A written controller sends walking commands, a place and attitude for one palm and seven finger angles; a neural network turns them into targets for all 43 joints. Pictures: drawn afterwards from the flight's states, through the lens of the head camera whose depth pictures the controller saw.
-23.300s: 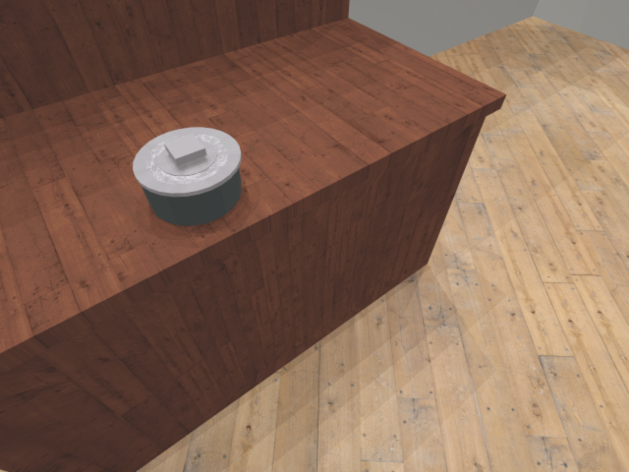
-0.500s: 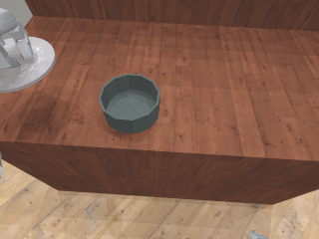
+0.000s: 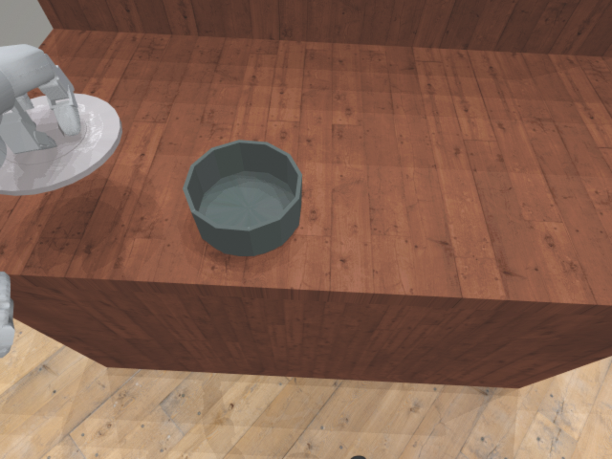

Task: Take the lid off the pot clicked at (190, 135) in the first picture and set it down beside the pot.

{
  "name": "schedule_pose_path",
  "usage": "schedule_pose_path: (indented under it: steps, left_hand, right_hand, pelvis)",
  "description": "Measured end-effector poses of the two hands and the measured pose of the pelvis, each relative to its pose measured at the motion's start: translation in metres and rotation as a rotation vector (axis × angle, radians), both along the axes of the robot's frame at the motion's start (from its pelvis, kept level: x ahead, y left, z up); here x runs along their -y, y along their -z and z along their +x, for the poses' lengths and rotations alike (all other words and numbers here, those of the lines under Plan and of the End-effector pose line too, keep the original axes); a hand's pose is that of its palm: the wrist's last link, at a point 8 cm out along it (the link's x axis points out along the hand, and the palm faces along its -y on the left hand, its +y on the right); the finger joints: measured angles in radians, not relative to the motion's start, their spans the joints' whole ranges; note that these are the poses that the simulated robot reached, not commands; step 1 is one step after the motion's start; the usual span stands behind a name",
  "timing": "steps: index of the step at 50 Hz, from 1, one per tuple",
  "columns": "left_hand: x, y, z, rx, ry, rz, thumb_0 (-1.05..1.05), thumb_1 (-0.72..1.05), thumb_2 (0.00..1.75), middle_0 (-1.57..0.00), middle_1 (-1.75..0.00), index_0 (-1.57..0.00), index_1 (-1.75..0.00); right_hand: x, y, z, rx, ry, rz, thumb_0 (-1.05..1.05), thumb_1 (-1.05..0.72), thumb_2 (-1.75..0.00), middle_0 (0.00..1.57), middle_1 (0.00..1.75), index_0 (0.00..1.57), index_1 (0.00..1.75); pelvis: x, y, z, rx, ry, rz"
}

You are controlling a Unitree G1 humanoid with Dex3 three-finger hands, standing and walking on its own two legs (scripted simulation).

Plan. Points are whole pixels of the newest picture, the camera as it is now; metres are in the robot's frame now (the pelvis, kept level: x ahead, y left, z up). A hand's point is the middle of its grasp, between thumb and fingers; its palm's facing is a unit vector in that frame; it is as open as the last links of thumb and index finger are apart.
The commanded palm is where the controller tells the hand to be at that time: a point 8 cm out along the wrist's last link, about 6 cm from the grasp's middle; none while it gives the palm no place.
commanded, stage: lower the lid onto the table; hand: left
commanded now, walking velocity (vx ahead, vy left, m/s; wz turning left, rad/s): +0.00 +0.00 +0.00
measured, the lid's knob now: (36, 125) +0.49 +0.33 +0.14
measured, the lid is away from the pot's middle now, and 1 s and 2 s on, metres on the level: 0.24 0.24 0.25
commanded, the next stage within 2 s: open the fingers wide in 1.98 s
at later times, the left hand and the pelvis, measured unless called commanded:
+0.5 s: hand (42, 151) +0.45 +0.31 +0.14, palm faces -0.43 -0.12 -0.89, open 5.7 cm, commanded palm +0.48 +0.32 +0.21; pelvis +0.00 +0.00 +0.00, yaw +0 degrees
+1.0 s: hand (60, 165) +0.46 +0.31 +0.11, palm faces -0.47 -0.11 -0.88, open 5.6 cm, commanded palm +0.49 +0.32 +0.18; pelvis +0.00 +0.00 -0.01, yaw -1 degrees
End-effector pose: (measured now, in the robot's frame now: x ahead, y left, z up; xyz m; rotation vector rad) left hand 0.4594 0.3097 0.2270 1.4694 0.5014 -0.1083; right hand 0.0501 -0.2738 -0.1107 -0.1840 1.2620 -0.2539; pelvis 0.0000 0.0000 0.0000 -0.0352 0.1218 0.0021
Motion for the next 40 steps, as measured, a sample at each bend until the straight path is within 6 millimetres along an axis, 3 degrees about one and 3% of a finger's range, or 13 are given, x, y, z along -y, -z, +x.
schedule_pose_path:
  steps: [40]
  left_hand:
    - [-0.005, 0.049, 0.001, -0.083, 0.062, -0.025, -0.01, 0.22, 0.91, -0.44, -0.87, -0.95, -1.13]
  right_hand:
    - [0.001, 0.003, -0.025, -0.077, 0.05, -0.025, 0.0, -0.9, -0.9, 0.21, 0.3, 0.2, 0.3]
  pelvis:
    - [-0.002, 0.004, -0.003, -0.032, 0.008, -0.005]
